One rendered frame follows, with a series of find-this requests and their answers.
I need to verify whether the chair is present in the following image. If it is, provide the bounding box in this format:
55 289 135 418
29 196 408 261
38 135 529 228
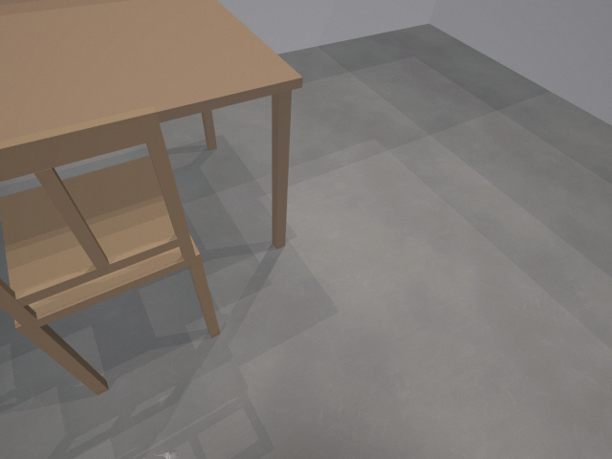
0 106 220 395

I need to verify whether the table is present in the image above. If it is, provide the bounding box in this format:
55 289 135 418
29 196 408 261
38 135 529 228
0 0 303 250

